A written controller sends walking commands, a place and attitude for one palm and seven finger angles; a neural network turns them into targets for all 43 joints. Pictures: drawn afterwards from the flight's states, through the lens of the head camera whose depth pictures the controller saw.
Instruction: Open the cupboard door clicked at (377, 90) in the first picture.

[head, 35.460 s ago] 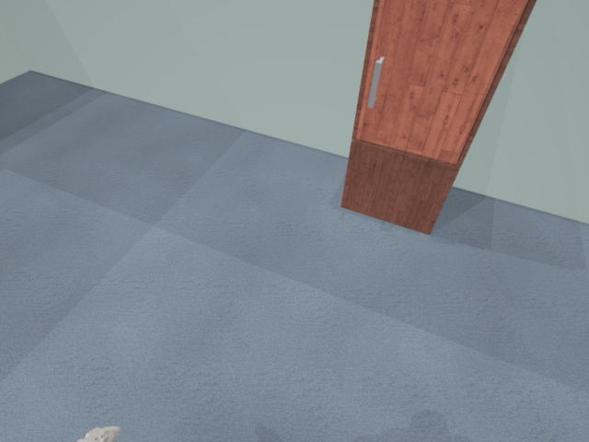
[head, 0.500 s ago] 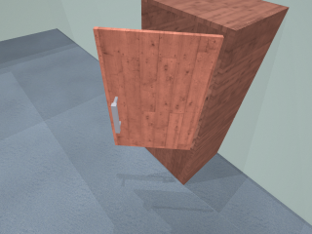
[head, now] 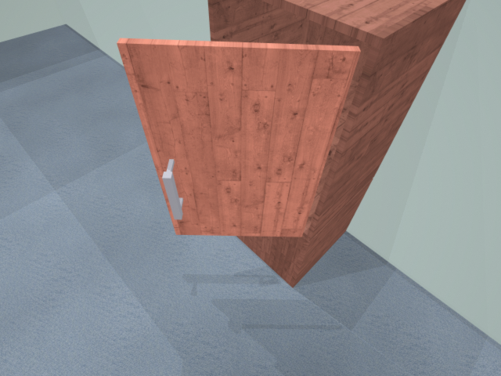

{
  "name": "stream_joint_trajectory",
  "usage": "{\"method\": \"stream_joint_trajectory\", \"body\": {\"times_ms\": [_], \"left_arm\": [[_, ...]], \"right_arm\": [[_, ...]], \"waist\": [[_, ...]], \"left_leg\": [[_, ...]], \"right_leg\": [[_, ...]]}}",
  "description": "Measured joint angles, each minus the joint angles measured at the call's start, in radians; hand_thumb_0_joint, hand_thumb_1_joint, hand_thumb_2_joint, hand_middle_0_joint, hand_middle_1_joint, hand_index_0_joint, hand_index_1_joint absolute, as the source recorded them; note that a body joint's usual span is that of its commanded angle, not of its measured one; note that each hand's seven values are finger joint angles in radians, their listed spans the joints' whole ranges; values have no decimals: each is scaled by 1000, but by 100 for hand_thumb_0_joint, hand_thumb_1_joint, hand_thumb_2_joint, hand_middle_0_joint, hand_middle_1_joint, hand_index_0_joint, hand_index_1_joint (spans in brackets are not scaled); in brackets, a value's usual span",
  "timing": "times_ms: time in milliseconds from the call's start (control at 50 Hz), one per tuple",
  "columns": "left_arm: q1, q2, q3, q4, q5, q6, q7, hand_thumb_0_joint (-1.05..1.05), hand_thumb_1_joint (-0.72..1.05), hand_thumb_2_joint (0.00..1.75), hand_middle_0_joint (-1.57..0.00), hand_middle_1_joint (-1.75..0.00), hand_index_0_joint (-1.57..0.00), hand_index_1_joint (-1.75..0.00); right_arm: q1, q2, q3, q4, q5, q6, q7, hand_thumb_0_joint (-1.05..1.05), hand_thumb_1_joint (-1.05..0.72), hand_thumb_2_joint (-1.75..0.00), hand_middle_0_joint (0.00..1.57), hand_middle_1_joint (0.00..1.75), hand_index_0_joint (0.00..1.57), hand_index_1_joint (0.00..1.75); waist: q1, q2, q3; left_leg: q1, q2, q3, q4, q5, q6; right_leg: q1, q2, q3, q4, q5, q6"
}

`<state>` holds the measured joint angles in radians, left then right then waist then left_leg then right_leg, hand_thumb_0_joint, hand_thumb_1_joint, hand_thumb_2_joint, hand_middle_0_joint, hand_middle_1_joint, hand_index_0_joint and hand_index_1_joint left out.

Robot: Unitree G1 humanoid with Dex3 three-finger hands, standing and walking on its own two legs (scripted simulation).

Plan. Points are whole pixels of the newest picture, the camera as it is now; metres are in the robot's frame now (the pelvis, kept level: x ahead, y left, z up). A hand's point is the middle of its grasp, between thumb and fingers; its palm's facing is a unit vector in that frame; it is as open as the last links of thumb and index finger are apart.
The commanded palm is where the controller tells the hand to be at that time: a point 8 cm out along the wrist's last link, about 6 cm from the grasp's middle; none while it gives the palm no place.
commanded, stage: come to a stop and stand still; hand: left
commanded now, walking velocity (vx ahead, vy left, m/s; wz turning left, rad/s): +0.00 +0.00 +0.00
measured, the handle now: (174, 190) +0.52 +0.21 -0.10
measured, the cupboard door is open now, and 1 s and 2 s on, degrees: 45 45 45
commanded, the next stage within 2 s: look again from close up in 1.58 s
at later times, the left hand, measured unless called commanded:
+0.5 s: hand out of the picture -0.06 +0.23 -0.18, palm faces -0.01 -0.97 -0.24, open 7.4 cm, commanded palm none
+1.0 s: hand out of the picture -0.20 +0.24 -0.18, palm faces +0.05 -0.99 -0.16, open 7.4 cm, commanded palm none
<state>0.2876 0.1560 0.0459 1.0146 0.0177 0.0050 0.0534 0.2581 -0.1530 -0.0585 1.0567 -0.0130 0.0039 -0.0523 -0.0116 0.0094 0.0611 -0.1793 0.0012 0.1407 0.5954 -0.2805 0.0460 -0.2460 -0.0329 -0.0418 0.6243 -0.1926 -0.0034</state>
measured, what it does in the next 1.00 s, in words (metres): walks backwards: right foot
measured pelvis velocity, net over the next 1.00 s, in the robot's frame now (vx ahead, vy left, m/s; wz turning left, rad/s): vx -0.15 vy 0.09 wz -0.02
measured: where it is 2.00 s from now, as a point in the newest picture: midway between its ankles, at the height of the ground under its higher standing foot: outside the picture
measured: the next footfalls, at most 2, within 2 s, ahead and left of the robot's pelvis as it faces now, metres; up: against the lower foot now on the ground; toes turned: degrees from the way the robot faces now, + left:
right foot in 0.50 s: -0.08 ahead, -0.08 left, +0.01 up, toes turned -3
left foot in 1.32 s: -0.14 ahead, +0.29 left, +0.00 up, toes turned -5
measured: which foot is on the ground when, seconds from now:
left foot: down 0.00-1.00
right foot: down 0.00-0.14, up 0.16-0.48, down 0.50-1.00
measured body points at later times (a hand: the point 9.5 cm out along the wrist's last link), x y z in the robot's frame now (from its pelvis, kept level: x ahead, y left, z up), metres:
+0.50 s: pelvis -0.10 +0.05 -0.02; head -0.10 +0.03 +0.43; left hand -0.06 +0.28 -0.16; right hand -0.07 -0.18 -0.17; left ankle -0.06 +0.06 -0.74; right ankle -0.11 -0.08 -0.74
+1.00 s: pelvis -0.15 +0.09 -0.01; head -0.14 +0.10 +0.44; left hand -0.20 +0.30 -0.17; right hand -0.13 -0.14 -0.16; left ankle -0.06 +0.07 -0.74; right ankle -0.13 -0.07 -0.74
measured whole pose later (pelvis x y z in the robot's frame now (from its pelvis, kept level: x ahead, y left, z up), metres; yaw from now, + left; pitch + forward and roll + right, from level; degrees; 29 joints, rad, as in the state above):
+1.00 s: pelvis -0.15 +0.09 -0.01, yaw -1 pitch -2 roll -3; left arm 0.42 0.10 0.01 1.11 0.02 0.00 0.04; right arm 0.26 -0.18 -0.02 1.08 -0.01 0.02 -0.02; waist 0.00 0.05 0.04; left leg -0.27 -0.10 0.19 0.37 -0.15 0.01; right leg -0.21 -0.02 -0.02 0.47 -0.30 -0.02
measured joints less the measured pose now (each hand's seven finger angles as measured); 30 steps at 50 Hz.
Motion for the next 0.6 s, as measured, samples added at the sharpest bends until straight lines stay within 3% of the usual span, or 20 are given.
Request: {"method": "stream_joint_trajectory", "body": {"times_ms": [60,100,140,160,200,260,380,500,560,600], "left_arm": [[-16,20,6,-19,2,-3,-2,1,92,90,-20,-30,-20,-30],[-26,31,-1,-26,4,-14,10,1,92,90,-20,-30,-20,-30],[-41,47,-8,-31,0,-13,12,1,91,90,-20,-30,-20,-30],[-51,51,-14,-28,-4,-6,10,1,91,90,-20,-30,-20,-30],[-69,48,-26,-24,-8,15,5,1,91,90,-20,-30,-20,-30],[-91,32,-29,-31,-11,35,-3,1,91,90,-20,-30,-20,-30],[-84,14,-30,-65,-2,40,-20,0,91,90,-20,-30,-20,-30],[-1,2,-35,-42,5,39,-20,0,91,90,-20,-30,-20,-30],[44,-20,-48,-13,3,30,-19,0,91,90,-20,-30,-20,-30],[73,-25,-55,7,-1,24,-20,0,91,90,-20,-30,-20,-30]], "right_arm": [[-15,-12,-6,-20,2,3,4,1,-92,-90,20,30,20,30],[-32,-20,3,-41,8,2,14,1,-92,-90,20,30,20,30],[-44,-15,14,-65,7,-8,24,1,-92,-90,20,30,19,30],[-41,-14,21,-77,5,-16,26,1,-92,-90,20,30,19,30],[-20,-17,37,-97,2,-27,21,0,-92,-90,20,30,19,30],[11,-22,53,-108,-5,-23,15,0,-91,-90,20,30,19,30],[22,-37,57,-98,-14,1,29,1,-93,-90,20,30,20,30],[24,-42,54,-93,-11,14,40,1,-92,-90,20,30,20,30],[22,-52,49,-79,-7,22,41,1,-92,-90,20,30,20,30],[33,-51,50,-71,-5,19,40,1,-92,-90,20,30,20,30]], "waist": [[0,-15,-7],[0,-22,-3],[-7,-48,9],[-11,-53,13],[-15,-39,7],[-10,1,-10],[9,29,-30],[8,24,-49],[-3,50,-36],[-14,53,-34]], "left_leg": [[-30,-14,4,33,-58,-9],[-36,-18,5,27,-119,-14],[-32,-40,13,9,-123,62],[-28,-46,15,6,-104,80],[-10,-52,10,-17,-78,80],[12,-55,-1,-68,-35,87],[-20,-79,18,-104,26,114],[-95,-102,64,-102,54,100],[-101,-93,53,-121,64,46],[-107,-86,50,-127,73,29]], "right_leg": [[-1,-12,9,-23,-86,-3],[-15,-12,21,-29,-129,35],[-42,-27,34,13,-135,56],[-52,-33,34,46,-125,41],[-84,-16,56,183,-230,18],[-125,9,65,329,-266,-1],[-108,-3,42,251,-232,-10],[-3,5,61,-14,-185,-31],[-3,16,61,-57,-120,-21],[1,21,55,-79,-107,-16]]}}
